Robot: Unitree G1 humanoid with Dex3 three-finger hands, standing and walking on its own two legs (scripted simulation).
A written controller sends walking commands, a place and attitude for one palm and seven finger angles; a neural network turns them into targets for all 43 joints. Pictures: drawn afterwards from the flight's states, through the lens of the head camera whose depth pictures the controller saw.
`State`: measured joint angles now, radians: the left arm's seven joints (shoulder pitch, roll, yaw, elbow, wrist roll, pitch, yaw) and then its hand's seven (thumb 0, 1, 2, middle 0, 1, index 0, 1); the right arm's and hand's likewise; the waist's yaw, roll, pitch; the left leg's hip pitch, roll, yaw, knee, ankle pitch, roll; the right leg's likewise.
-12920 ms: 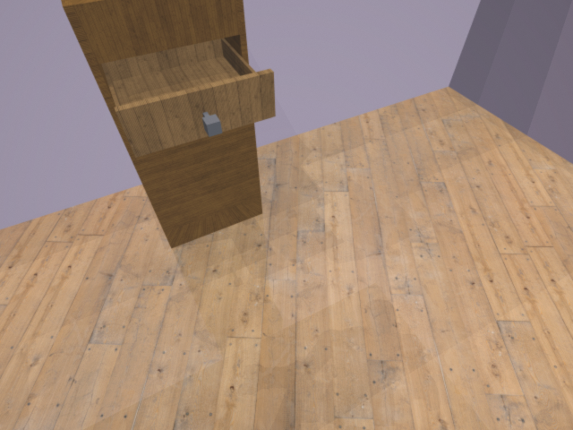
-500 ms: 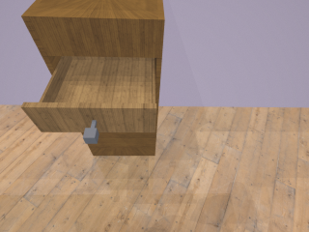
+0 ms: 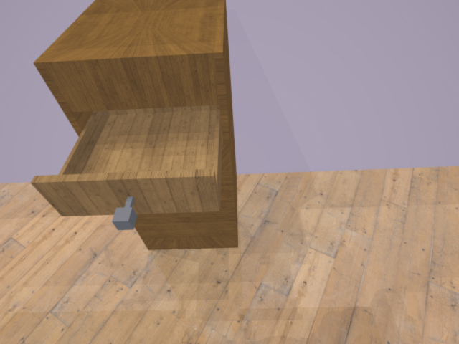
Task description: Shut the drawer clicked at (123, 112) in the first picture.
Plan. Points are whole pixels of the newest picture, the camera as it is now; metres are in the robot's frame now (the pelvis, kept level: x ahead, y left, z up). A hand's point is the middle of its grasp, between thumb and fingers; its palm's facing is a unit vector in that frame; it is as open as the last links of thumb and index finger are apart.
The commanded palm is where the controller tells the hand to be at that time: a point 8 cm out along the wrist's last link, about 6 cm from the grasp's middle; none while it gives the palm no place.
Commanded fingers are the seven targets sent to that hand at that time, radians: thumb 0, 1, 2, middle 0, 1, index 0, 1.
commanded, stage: come to a stop and stand still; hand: left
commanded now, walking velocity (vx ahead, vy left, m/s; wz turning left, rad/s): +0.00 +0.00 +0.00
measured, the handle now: (127, 211) +0.38 +0.25 -0.02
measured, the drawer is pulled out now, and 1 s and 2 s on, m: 0.24 0.24 0.24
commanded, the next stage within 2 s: look again from close up in 0.18 s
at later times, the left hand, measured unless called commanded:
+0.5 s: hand out of the picture -0.02 +0.18 -0.17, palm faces +0.03 -0.98 -0.20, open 7.3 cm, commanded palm none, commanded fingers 0.00 0.90 0.90 -0.20 -0.30 -0.20 -0.30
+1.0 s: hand out of the picture -0.02 +0.19 -0.17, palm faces +0.03 -0.98 -0.20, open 7.3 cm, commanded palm none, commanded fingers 0.00 0.90 0.90 -0.20 -0.30 -0.20 -0.30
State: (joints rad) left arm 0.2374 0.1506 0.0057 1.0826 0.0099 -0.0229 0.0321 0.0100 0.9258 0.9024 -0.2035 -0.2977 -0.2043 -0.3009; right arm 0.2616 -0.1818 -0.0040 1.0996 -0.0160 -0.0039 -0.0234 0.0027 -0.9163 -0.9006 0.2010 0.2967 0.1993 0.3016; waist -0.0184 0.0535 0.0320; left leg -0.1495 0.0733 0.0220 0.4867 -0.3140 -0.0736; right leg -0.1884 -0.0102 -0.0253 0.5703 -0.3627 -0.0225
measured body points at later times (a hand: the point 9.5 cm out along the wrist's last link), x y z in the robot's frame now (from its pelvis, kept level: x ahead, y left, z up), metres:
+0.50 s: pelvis -0.01 +0.01 +0.01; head +0.00 -0.01 +0.46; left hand -0.02 +0.23 -0.15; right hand -0.01 -0.21 -0.16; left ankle -0.04 +0.17 -0.73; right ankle -0.03 -0.10 -0.73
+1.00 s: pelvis -0.02 +0.02 +0.01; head -0.01 +0.01 +0.46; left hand -0.02 +0.24 -0.15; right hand -0.03 -0.19 -0.16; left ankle -0.04 +0.17 -0.73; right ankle -0.03 -0.10 -0.73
